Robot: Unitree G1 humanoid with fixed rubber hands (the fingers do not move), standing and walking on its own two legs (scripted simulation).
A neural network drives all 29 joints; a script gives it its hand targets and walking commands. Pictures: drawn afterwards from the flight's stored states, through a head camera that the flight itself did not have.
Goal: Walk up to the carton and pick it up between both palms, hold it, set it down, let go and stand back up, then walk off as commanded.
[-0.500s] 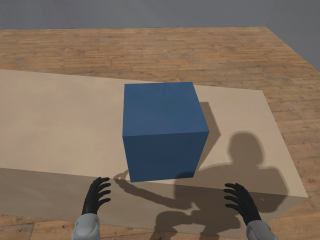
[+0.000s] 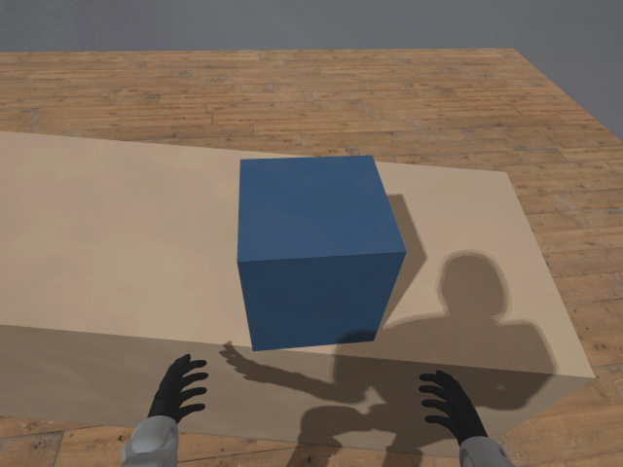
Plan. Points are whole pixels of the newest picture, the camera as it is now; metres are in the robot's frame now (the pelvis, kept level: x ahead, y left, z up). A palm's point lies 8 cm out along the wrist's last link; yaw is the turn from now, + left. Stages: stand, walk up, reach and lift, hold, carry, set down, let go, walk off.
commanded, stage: set down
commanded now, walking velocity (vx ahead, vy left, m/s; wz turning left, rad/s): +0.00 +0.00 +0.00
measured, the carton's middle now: (311, 255) +0.42 +0.03 -0.01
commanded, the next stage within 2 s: let go in 0.26 s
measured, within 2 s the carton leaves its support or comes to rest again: neither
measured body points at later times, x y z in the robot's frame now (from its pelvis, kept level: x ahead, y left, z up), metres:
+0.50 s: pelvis +0.00 +0.00 +0.00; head +0.00 +0.02 +0.45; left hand +0.19 +0.22 -0.08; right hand +0.19 -0.19 -0.08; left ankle +0.04 +0.15 -0.74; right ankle -0.03 -0.10 -0.74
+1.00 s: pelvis +0.00 +0.01 +0.00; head +0.00 +0.02 +0.45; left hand +0.17 +0.26 -0.08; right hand +0.15 -0.26 -0.10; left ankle +0.04 +0.15 -0.74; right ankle -0.03 -0.10 -0.74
